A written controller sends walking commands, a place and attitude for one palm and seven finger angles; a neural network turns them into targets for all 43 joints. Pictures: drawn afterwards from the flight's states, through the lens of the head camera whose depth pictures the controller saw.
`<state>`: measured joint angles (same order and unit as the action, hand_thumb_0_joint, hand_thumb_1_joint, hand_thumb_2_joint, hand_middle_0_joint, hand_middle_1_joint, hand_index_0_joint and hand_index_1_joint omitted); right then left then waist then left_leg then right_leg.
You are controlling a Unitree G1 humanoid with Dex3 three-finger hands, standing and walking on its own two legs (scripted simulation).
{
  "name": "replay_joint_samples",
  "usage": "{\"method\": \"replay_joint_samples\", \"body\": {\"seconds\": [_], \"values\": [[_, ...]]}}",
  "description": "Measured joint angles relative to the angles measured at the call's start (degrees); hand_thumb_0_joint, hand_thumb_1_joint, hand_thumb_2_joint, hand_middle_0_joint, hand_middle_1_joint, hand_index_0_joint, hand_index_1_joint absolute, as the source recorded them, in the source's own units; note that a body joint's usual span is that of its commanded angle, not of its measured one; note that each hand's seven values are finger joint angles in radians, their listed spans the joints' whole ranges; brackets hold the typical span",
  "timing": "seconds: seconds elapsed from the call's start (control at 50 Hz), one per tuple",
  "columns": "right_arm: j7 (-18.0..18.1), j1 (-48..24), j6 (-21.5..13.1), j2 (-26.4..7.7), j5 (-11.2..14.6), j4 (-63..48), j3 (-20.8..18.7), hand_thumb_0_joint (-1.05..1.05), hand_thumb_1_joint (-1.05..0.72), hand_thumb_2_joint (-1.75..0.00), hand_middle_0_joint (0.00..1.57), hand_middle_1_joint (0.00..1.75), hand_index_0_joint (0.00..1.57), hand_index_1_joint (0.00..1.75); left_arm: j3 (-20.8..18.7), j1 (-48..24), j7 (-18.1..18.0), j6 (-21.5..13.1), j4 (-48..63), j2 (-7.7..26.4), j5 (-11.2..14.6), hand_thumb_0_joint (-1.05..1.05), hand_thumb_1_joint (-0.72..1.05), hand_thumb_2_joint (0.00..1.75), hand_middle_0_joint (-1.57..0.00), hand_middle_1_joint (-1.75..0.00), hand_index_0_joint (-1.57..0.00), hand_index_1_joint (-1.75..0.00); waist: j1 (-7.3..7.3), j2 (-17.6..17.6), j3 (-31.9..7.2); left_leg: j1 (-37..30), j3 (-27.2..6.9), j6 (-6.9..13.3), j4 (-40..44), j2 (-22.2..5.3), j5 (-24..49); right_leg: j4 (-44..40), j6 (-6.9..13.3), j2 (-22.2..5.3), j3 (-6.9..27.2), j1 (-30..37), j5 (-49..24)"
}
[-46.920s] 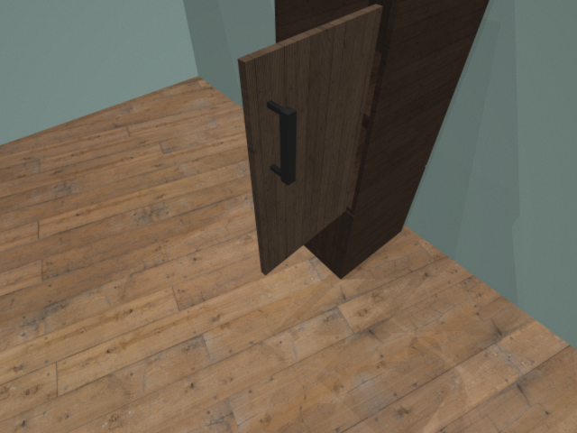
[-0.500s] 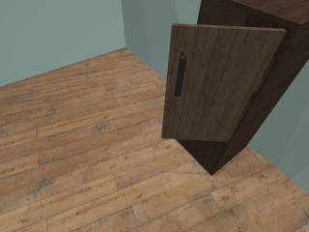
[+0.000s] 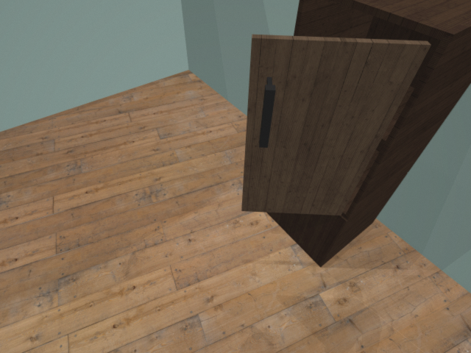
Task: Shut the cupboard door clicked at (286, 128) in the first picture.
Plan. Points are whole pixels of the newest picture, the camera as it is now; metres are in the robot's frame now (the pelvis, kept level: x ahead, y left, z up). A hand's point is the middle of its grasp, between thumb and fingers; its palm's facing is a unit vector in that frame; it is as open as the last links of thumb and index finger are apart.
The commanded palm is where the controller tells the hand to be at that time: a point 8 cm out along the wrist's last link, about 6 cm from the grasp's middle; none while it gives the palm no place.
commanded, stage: look again from close up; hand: left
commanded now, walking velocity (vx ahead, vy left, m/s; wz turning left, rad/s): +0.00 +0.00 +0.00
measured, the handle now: (266, 113) +0.60 -0.03 +0.08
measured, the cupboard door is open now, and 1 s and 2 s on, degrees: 51 51 51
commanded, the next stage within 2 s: shuffle to correct the standing spot in 0.42 s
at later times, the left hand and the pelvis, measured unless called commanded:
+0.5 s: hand out of the picture -0.02 +0.13 -0.18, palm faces +0.05 -0.99 -0.16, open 7.3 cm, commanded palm none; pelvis +0.01 -0.02 +0.00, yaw +0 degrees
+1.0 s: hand out of the picture +0.01 +0.08 -0.19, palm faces +0.12 -0.98 -0.18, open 7.3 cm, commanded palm none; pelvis +0.07 -0.07 -0.02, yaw +2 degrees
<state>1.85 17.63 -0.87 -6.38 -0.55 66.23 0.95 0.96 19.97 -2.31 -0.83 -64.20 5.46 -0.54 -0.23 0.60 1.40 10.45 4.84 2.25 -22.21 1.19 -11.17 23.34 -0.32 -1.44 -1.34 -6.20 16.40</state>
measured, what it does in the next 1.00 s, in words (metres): steps to the right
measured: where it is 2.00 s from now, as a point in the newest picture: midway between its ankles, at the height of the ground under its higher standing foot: outside the picture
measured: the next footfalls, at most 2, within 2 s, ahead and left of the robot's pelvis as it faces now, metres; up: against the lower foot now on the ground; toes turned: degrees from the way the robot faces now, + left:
left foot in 1.20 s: +0.21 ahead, -0.01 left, +0.00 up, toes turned +6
right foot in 1.66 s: +0.22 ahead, -0.35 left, +0.00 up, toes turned -1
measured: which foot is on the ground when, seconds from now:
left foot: down 0.00-0.88, up 0.90-1.00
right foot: down 0.00-1.00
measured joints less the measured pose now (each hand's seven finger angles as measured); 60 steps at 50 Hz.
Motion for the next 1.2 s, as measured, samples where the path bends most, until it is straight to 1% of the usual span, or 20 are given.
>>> {"method": "replay_joint_samples", "body": {"seconds": [0.28, 0.58, 0.74, 0.84, 0.86, 0.88, 0.9, 0.94, 0.98, 1.0, 1.04, 1.08, 1.14, 1.16, 1.18, 1.2], "values": [[0.32, -0.55, -0.05, -0.58, -0.01, 0.06, -0.03, 0.01, -0.92, -0.90, 0.20, 0.30, 0.20, 0.30, 0.06, 0.72, -0.16, -0.42, -0.35, -0.01, -0.01, 0.00, 0.91, 0.89, -0.20, -0.30, -0.20, -0.30, -0.25, 0.15, -0.16, -0.50, -0.49, -0.95, -0.26, -0.83, -0.69, -0.49, 0.88, 0.88, -0.41, 0.90, 0.45], [0.31, -0.21, -0.09, -0.15, -0.12, 0.62, 0.19, 0.01, -0.92, -0.90, 0.20, 0.30, 0.20, 0.30, -0.18, 0.29, -0.21, -0.65, -0.07, 0.41, 0.05, 0.00, 0.91, 0.89, -0.20, -0.30, -0.20, -0.30, -0.06, -0.21, -0.29, -1.03, -0.94, -1.93, -0.44, -1.55, -1.32, -0.53, 1.81, 1.64, -0.78, 1.60, 1.15], [0.22, 1.12, 0.66, 0.65, -0.79, 0.14, -0.97, 0.01, -0.91, -0.90, 0.20, 0.30, 0.20, 0.30, -1.65, 1.84, 1.16, 0.97, 0.29, 1.03, -0.73, 0.00, 0.91, 0.89, -0.20, -0.30, -0.20, -0.30, 0.50, 0.92, -1.35, 0.82, -0.84, -2.69, -5.85, -2.37, -5.45, 5.39, 2.93, 2.22, -0.62, -0.58, 5.46], [0.64, 2.34, 0.38, 0.46, -1.08, -0.64, -1.94, 0.01, -0.91, -0.90, 0.20, 0.30, 0.20, 0.30, -2.72, 2.38, 1.94, 1.30, 1.42, 1.62, -1.13, 0.00, 0.91, 0.89, -0.20, -0.30, -0.20, -0.30, 0.82, 0.96, -1.38, 2.89, -1.16, -3.68, -9.21, -3.32, -8.10, 9.13, 4.27, 3.08, -0.86, -2.77, 8.48], [0.74, 2.61, 0.31, 0.19, -1.07, -0.65, -2.11, 0.01, -0.91, -0.90, 0.20, 0.30, 0.20, 0.30, -2.91, 2.39, 2.01, 1.18, 1.64, 1.60, -1.15, 0.00, 0.91, 0.89, -0.20, -0.30, -0.20, -0.30, 0.86, 0.43, -1.35, 3.32, -1.60, -3.94, -10.14, -3.84, -8.75, 9.07, 4.67, 3.62, -1.24, -2.63, 8.81], [0.85, 2.87, 0.30, -0.16, -0.99, -0.56, -2.24, 0.01, -0.91, -0.90, 0.20, 0.30, 0.20, 0.30, -3.11, 2.44, 2.01, 0.94, 1.89, 1.52, -1.18, 0.00, 0.91, 0.89, -0.20, -0.30, -0.20, -0.30, 0.83, -0.24, -1.32, 3.92, -2.14, -3.64, -11.55, -4.46, -9.57, 8.68, 5.05, 4.29, -1.75, -2.22, 9.03], [0.97, 3.02, 0.45, -0.37, -0.87, -0.35, -2.35, 0.01, -0.91, -0.90, 0.20, 0.30, 0.20, 0.30, -3.32, 2.56, 1.91, 0.59, 2.19, 1.54, -1.23, 0.00, 0.91, 0.89, -0.20, -0.30, -0.20, -0.30, 0.77, -0.57, -1.28, 5.03, -2.07, -2.84, -14.65, -4.99, -10.83, 8.10, 5.43, 4.79, -2.32, -1.58, 9.21], [1.13, 2.49, 1.13, -0.57, -0.82, 0.17, -2.48, 0.01, -0.91, -0.90, 0.20, 0.30, 0.20, 0.30, -3.49, 2.97, 1.32, -0.20, 2.74, 1.70, -1.20, 0.00, 0.91, 0.89, -0.20, -0.30, -0.20, -0.30, 0.12, -0.21, -1.00, 8.91, -1.75, -1.95, -25.63, -4.92, -16.46, 6.55, 6.25, 5.23, -3.18, -0.07, 9.23], [1.02, 0.87, 1.54, -0.90, -0.81, 0.08, -2.73, 0.01, -0.91, -0.90, 0.20, 0.30, 0.20, 0.30, -3.39, 3.70, 0.71, -0.71, 3.02, 1.61, -1.25, 0.00, 0.91, 0.89, -0.20, -0.30, -0.20, -0.30, -0.82, 0.53, -0.26, 12.80, -0.88, -1.61, -35.01, -4.47, -18.94, 4.61, 6.95, 5.57, -3.31, 1.67, 8.84], [0.88, -0.26, 1.62, -1.15, -0.80, -0.27, -2.89, 0.01, -0.91, -0.90, 0.20, 0.30, 0.20, 0.30, -3.27, 4.18, 0.46, -0.79, 3.01, 1.44, -1.30, 0.00, 0.91, 0.89, -0.20, -0.30, -0.20, -0.30, -1.24, 0.86, 0.17, 14.41, -0.20, -1.53, -37.71, -4.30, -19.34, 3.63, 7.16, 5.75, -3.16, 2.52, 8.61], [0.57, -2.94, 1.61, -1.73, -0.82, -1.55, -3.13, 0.01, -0.91, -0.90, 0.20, 0.30, 0.20, 0.30, -2.89, 5.29, 0.13, -0.78, 2.75, 0.92, -1.44, -0.01, 0.91, 0.89, -0.20, -0.30, -0.20, -0.30, -1.75, 1.23, 0.94, 17.13, 1.09, -1.40, -39.42, -4.03, -18.49, 1.74, 7.35, 6.26, -2.75, 4.07, 8.21], [0.32, -5.97, 1.49, -2.15, -0.74, -3.24, -3.20, 0.01, -0.91, -0.90, 0.20, 0.30, 0.20, 0.30, -2.46, 6.47, 0.01, -0.59, 2.25, 0.36, -1.54, -0.01, 0.91, 0.89, -0.20, -0.30, -0.20, -0.30, -1.95, 1.37, 1.54, 19.03, 2.11, -1.25, -37.47, -3.77, -16.02, 0.19, 7.45, 6.96, -2.26, 5.38, 8.02], [0.39, -10.25, 0.67, -2.02, -0.55, -5.97, -3.05, 0.01, -0.91, -0.90, 0.20, 0.30, 0.20, 0.30, -2.03, 7.74, 0.20, -0.12, 1.18, -0.16, -1.53, 0.00, 0.91, 0.89, -0.20, -0.30, -0.20, -0.30, -1.66, 1.75, 2.43, 18.61, 3.58, -0.53, -28.57, -2.67, -11.90, 0.12, 7.54, 7.93, -1.62, 6.79, 8.69], [0.61, -11.23, 0.18, -1.84, -0.49, -6.83, -2.89, 0.01, -0.91, -0.90, 0.20, 0.30, 0.20, 0.30, -1.99, 7.97, 0.33, 0.10, 0.84, -0.22, -1.41, 0.00, 0.91, 0.89, -0.20, -0.30, -0.20, -0.30, -1.42, 1.72, 2.72, 17.26, 3.98, -0.10, -24.37, -2.16, -9.52, 1.70, 7.43, 8.33, -1.72, 6.78, 9.07], [0.86, -11.93, -0.40, -1.67, -0.50, -7.59, -2.67, 0.01, -0.91, -0.90, 0.20, 0.30, 0.20, 0.30, -1.99, 8.27, 0.44, 0.32, 0.56, -0.29, -1.18, 0.00, 0.91, 0.89, -0.20, -0.30, -0.20, -0.30, -1.18, 1.48, 2.93, 15.06, 4.31, 0.68, -19.51, -1.94, -5.57, 5.42, 6.95, 8.86, -1.96, 5.90, 9.40], [1.06, -12.36, -1.04, -1.61, -0.71, -8.45, -2.46, 0.01, -0.91, -0.90, 0.20, 0.30, 0.20, 0.30, -2.01, 8.80, 0.56, 0.51, 0.47, -0.50, -0.74, 0.00, 0.91, 0.89, -0.20, -0.30, -0.20, -0.30, -1.10, 0.70, 2.78, 12.82, 4.06, 2.60, -16.02, -2.77, -0.75, 13.09, 5.56, 9.70, -2.43, 2.81, 9.26]]}}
